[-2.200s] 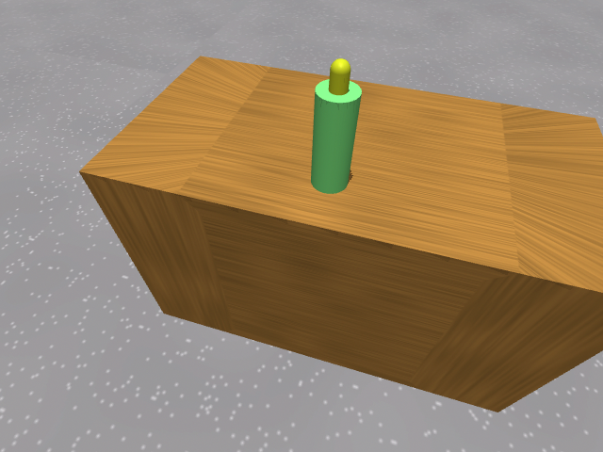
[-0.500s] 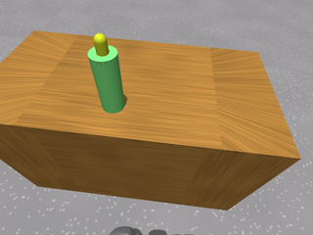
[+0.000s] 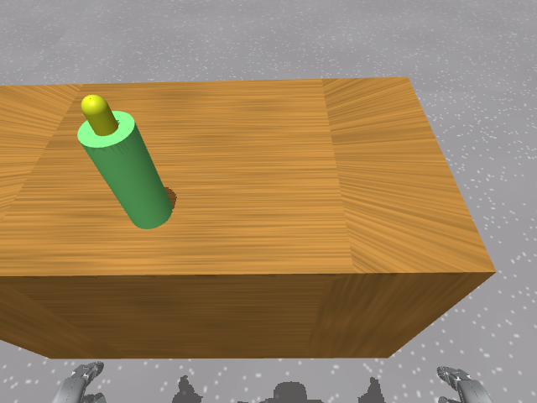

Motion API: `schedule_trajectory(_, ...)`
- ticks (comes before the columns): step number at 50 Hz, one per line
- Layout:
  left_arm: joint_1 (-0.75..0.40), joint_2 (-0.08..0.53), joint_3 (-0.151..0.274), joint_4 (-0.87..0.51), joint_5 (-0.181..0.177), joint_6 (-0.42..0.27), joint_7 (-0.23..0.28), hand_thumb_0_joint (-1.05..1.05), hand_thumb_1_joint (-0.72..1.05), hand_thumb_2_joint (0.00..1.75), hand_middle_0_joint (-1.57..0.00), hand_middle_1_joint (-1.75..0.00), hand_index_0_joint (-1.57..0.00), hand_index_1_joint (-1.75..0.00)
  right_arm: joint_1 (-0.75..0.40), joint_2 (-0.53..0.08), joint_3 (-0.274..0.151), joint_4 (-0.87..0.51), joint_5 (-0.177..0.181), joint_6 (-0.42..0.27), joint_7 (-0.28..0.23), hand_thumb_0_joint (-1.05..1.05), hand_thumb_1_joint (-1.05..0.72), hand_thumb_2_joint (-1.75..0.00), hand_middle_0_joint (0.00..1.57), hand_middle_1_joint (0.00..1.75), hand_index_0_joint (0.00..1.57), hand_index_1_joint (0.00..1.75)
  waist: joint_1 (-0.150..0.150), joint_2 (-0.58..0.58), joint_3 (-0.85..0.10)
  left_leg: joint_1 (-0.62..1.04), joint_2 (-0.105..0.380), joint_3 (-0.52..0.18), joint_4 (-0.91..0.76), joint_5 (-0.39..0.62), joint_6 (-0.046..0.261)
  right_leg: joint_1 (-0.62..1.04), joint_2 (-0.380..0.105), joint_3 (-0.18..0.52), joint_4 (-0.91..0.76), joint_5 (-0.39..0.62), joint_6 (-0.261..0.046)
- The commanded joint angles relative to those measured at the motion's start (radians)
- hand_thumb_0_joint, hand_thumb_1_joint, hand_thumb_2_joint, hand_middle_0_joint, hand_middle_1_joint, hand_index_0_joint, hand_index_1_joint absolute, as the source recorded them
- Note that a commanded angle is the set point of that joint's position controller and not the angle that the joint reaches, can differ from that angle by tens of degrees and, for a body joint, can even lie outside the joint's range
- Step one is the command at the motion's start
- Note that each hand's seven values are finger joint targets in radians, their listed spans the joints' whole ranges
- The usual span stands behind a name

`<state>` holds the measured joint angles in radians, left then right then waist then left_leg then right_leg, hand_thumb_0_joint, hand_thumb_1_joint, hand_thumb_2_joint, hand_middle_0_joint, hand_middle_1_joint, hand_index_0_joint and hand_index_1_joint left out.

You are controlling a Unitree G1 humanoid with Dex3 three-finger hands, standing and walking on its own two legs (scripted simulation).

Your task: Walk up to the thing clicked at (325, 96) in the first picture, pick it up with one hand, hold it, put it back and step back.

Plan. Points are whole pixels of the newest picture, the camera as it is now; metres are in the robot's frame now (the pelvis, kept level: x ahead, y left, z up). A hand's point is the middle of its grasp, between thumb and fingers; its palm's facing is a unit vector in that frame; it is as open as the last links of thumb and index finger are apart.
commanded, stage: walk up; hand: left
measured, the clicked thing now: (126, 165) +0.48 +0.24 +0.07
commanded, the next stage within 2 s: stand in 1.46 s
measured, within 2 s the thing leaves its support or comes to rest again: neither
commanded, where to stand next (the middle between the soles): +0.02 +0.02 m, yaw -1 degrees
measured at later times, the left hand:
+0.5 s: hand out of the picture +0.07 +0.27 -0.15, palm faces -0.07 -0.94 -0.34, open 7.4 cm
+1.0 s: hand out of the picture +0.07 +0.28 -0.14, palm faces -0.11 -0.92 -0.37, open 7.4 cm
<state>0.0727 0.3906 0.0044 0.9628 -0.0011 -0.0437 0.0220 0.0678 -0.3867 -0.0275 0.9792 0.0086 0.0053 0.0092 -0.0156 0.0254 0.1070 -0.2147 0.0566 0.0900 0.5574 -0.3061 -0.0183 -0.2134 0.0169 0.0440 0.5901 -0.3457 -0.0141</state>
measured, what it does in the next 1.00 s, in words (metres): stands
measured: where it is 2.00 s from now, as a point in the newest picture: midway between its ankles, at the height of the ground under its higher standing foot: outside the picture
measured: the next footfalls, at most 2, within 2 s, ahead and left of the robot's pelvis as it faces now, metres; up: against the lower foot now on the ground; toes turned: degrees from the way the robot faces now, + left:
none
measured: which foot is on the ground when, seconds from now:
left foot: down 0.00-1.00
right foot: down 0.00-1.00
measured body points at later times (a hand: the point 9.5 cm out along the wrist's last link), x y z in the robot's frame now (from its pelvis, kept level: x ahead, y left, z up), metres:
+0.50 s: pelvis -0.02 +0.02 +0.01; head +0.00 +0.02 +0.46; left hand +0.07 +0.32 -0.12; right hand +0.05 -0.29 -0.12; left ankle -0.01 +0.13 -0.73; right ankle -0.02 -0.11 -0.73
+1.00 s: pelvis -0.02 +0.03 +0.01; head +0.00 +0.02 +0.46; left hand +0.08 +0.32 -0.12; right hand +0.05 -0.29 -0.12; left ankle -0.01 +0.13 -0.73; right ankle -0.02 -0.11 -0.73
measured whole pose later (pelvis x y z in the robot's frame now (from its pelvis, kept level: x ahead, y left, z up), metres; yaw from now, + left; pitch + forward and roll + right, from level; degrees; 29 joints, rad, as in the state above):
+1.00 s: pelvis -0.02 +0.03 +0.01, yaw -4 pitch -2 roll +0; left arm 0.12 0.36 0.00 1.09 0.02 -0.02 0.01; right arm 0.07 -0.36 -0.04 1.09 0.00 0.01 0.02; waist -0.01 0.00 0.08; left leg -0.15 0.05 0.16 0.41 -0.22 0.01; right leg -0.17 0.01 0.11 0.43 -0.22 0.02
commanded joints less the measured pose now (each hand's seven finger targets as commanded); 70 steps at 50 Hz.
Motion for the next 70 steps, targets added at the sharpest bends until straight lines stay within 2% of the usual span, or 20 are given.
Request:
schedule_trajectory(1, 0.011, 0.227, 0.054, -0.023, -0.003, -0.008, 0.014, 0.0, 0.9, 0.9, -0.2, -0.3, -0.2, -0.3, -0.021, -0.179, -0.048, -0.028, -0.006, -0.014, -0.005, 0.0, -0.9, -0.9, 0.2, 0.3, 0.2, 0.3, 0.015, -0.103, -0.198, 0.122, 0.056, -0.077, -0.052, 0.362, 0.065, 0.077, -0.158, 0.154, -0.11, 0.669, -0.047)
schedule_trajectory(2, 0.008, 0.221, 0.052, -0.021, -0.001, -0.007, 0.014, 0.0, 0.9, 0.9, -0.2, -0.3, -0.2, -0.3, -0.03, -0.187, -0.05, -0.022, -0.007, -0.013, -0.003, 0.0, -0.9, -0.9, 0.2, 0.3, 0.2, 0.3, 0.015, -0.088, -0.197, 0.145, 0.062, -0.075, -0.067, 0.361, 0.068, 0.07, -0.154, 0.145, -0.121, 0.638, -0.044)
schedule_trajectory(5, -0.034, 0.209, 0.044, -0.009, 0.003, -0.005, 0.008, 0.0, 0.9, 0.9, -0.2, -0.3, -0.2, -0.3, -0.047, -0.184, -0.048, 0.003, -0.01, -0.012, 0.0, 0.0, -0.9, -0.9, 0.2, 0.3, 0.2, 0.3, 0.001, -0.062, -0.171, 0.199, 0.074, -0.078, -0.123, 0.288, 0.065, 0.001, -0.143, 0.142, -0.186, 0.434, -0.034)
schedule_trajectory(9, -0.051, 0.202, 0.042, 0.017, 0.008, -0.005, 0.002, 0.0, 0.9, 0.9, -0.2, -0.3, -0.2, -0.3, -0.062, -0.185, -0.041, 0.031, -0.012, -0.014, 0.003, 0.0, -0.9, -0.9, 0.2, 0.3, 0.2, 0.3, 0.002, -0.046, -0.149, 0.205, 0.083, -0.082, -0.189, 0.204, 0.057, -0.009, -0.135, 0.144, -0.237, 0.325, -0.029)
schedule_trajectory(13, -0.038, 0.197, 0.044, 0.046, 0.006, -0.001, -0.003, 0.0, 0.9, 0.9, -0.2, -0.3, -0.2, -0.3, -0.073, -0.183, -0.037, 0.051, -0.013, -0.021, 0.003, 0.0, -0.9, -0.9, 0.2, 0.3, 0.2, 0.3, 0.011, -0.036, -0.13, 0.192, 0.092, -0.081, -0.234, 0.168, 0.057, 0.008, -0.122, 0.125, -0.258, 0.307, -0.023)
schedule_trajectory(17, -0.017, 0.185, 0.045, 0.064, 0.007, 0.003, -0.007, 0.0, 0.9, 0.9, -0.2, -0.3, -0.2, -0.3, -0.067, -0.189, -0.042, 0.063, -0.016, -0.025, 0.001, 0.0, -0.9, -0.9, 0.2, 0.3, 0.2, 0.3, 0.012, -0.017, -0.154, 0.2, 0.101, -0.078, -0.25, 0.161, 0.065, 0.037, -0.114, 0.107, -0.249, 0.316, -0.02)
schedule_trajectory(22, -0.016, 0.176, 0.045, 0.078, 0.007, 0.01, -0.007, 0.0, 0.9, 0.9, -0.2, -0.3, -0.2, -0.3, -0.064, -0.182, -0.048, 0.071, -0.021, -0.022, -0.002, 0.0, -0.9, -0.9, 0.2, 0.3, 0.2, 0.3, 0.01, -0.014, -0.121, 0.18, 0.099, -0.077, -0.267, 0.112, 0.063, 0.014, -0.105, 0.105, -0.255, 0.294, -0.016)
schedule_trajectory(28, 0.022, 0.168, 0.042, 0.088, 0.009, 0.018, -0.007, 0.0, 0.9, 0.9, -0.2, -0.3, -0.2, -0.3, -0.069, -0.19, -0.056, 0.061, -0.021, -0.02, -0.002, 0.0, -0.9, -0.9, 0.2, 0.3, 0.2, 0.3, 0.021, 0.015, -0.124, 0.168, 0.132, -0.092, -0.291, 0.081, 0.088, 0.02, -0.077, 0.065, -0.213, 0.256, -0.007)
schedule_trajectory(31, 0.011, 0.171, 0.041, 0.083, 0.01, 0.019, -0.007, 0.0, 0.9, 0.9, -0.2, -0.3, -0.2, -0.3, -0.061, -0.186, -0.059, 0.055, -0.023, -0.015, -0.004, 0.0, -0.9, -0.9, 0.2, 0.3, 0.2, 0.3, 0.013, 0.0, -0.094, 0.142, 0.117, -0.081, -0.285, 0.042, 0.082, -0.004, -0.08, 0.083, -0.216, 0.262, -0.009)
schedule_trajectory(34, 0.028, 0.172, 0.041, 0.087, 0.01, 0.02, -0.006, 0.0, 0.9, 0.9, -0.2, -0.3, -0.2, -0.3, -0.065, -0.185, -0.063, 0.049, -0.02, -0.014, -0.002, 0.0, -0.9, -0.9, 0.2, 0.3, 0.2, 0.3, 0.017, 0.003, -0.104, 0.156, 0.119, -0.08, -0.278, 0.035, 0.085, -0.009, -0.081, 0.083, -0.213, 0.257, -0.011)
schedule_trajectory(35, 0.021, 0.178, 0.041, 0.08, 0.014, 0.018, -0.006, 0.0, 0.9, 0.9, -0.2, -0.3, -0.2, -0.3, -0.055, -0.19, -0.064, 0.047, -0.02, -0.012, -0.001, 0.0, -0.9, -0.9, 0.2, 0.3, 0.2, 0.3, 0.008, -0.016, -0.114, 0.161, 0.114, -0.072, -0.266, 0.036, 0.085, -0.008, -0.083, 0.091, -0.215, 0.27, -0.012)
schedule_trajectory(40, 0.001, 0.19, 0.043, 0.069, 0.017, 0.012, -0.004, 0.0, 0.9, 0.9, -0.2, -0.3, -0.2, -0.3, -0.046, -0.181, -0.062, 0.045, -0.017, -0.007, 0.003, 0.0, -0.9, -0.9, 0.2, 0.3, 0.2, 0.3, 0.0, -0.059, -0.099, 0.167, 0.082, -0.057, -0.23, 0.014, 0.066, -0.056, -0.109, 0.143, -0.258, 0.255, -0.026)
schedule_trajectory(43, -0.003, 0.199, 0.044, 0.056, 0.021, 0.008, -0.003, 0.0, 0.9, 0.9, -0.2, -0.3, -0.2, -0.3, -0.029, -0.178, -0.06, 0.045, -0.016, -0.008, 0.005, 0.0, -0.9, -0.9, 0.2, 0.3, 0.2, 0.3, -0.004, -0.075, -0.123, 0.195, 0.075, -0.056, -0.215, 0.045, 0.063, -0.065, -0.12, 0.167, -0.269, 0.266, -0.03)
schedule_trajectory(50, 0.011, 0.186, 0.039, 0.05, 0.014, 0.009, -0.002, 0.0, 0.9, 0.9, -0.2, -0.3, -0.2, -0.3, -0.033, -0.19, -0.063, 0.041, -0.016, -0.014, 0.004, 0.0, -0.9, -0.9, 0.2, 0.3, 0.2, 0.3, 0.004, -0.034, -0.149, 0.19, 0.104, -0.063, -0.223, 0.15, 0.073, -0.02, -0.09, 0.123, -0.199, 0.362, -0.022)
schedule_trajectory(55, 0.018, 0.185, 0.039, 0.041, 0.013, 0.016, 0.0, 0.0, 0.9, 0.9, -0.2, -0.3, -0.2, -0.3, -0.042, -0.197, -0.067, 0.028, -0.016, -0.011, 0.002, 0.0, -0.9, -0.9, 0.2, 0.3, 0.2, 0.3, 0.007, 0.007, -0.154, 0.177, 0.126, -0.054, -0.231, 0.172, 0.088, -0.001, -0.073, 0.089, -0.152, 0.37, -0.019)
schedule_trajectory(57, 0.023, 0.186, 0.038, 0.042, 0.013, 0.017, -0.001, 0.0, 0.9, 0.9, -0.2, -0.3, -0.2, -0.3, -0.047, -0.198, -0.069, 0.021, -0.015, -0.009, 0.002, 0.0, -0.9, -0.9, 0.2, 0.3, 0.2, 0.3, 0.009, 0.007, -0.145, 0.172, 0.122, -0.048, -0.214, 0.145, 0.086, -0.009, -0.077, 0.097, -0.161, 0.369, -0.021)
schedule_trajectory(58, 0.005, 0.192, 0.039, 0.034, 0.016, 0.017, -0.001, 0.0, 0.9, 0.9, -0.2, -0.3, -0.2, -0.3, -0.041, -0.199, -0.07, 0.018, -0.017, -0.006, 0.0, 0.0, -0.9, -0.9, 0.2, 0.3, 0.2, 0.3, 0.0, -0.007, -0.136, 0.152, 0.116, -0.044, -0.217, 0.133, 0.087, -0.008, -0.075, 0.102, -0.154, 0.37, -0.025)
schedule_trajectory(60, 0.02, 0.192, 0.039, 0.034, 0.014, 0.016, -0.001, 0.0, 0.9, 0.9, -0.2, -0.3, -0.2, -0.3, -0.045, -0.201, -0.072, 0.013, -0.015, -0.004, 0.001, 0.0, -0.9, -0.9, 0.2, 0.3, 0.2, 0.3, 0.007, 0.0, -0.136, 0.165, 0.112, -0.045, -0.201, 0.117, 0.085, -0.018, -0.084, 0.114, -0.159, 0.367, -0.03)
schedule_trajectory(64, 0.003, 0.21, 0.042, 0.019, 0.019, 0.01, 0.002, 0.0, 0.9, 0.9, -0.2, -0.3, -0.2, -0.3, -0.033, -0.188, -0.07, 0.006, -0.016, -0.001, 0.005, 0.0, -0.9, -0.9, 0.2, 0.3, 0.2, 0.3, -0.003, -0.055, -0.14, 0.181, 0.081, -0.037, -0.166, 0.105, 0.074, -0.049, -0.11, 0.179, -0.199, 0.37, -0.046)
schedule_trajectory(70, -0.008, 0.205, 0.041, 0.013, 0.019, 0.009, 0.001, 0.0, 0.9, 0.9, -0.2, -0.3, -0.2, -0.3, -0.031, -0.189, -0.071, 0.008, -0.014, -0.001, 0.008, 0.0, -0.9, -0.9, 0.2, 0.3, 0.2, 0.3, -0.005, -0.065, -0.134, 0.177, 0.089, -0.042, -0.174, 0.077, 0.075, -0.061, -0.097, 0.173, -0.199, 0.337, -0.044)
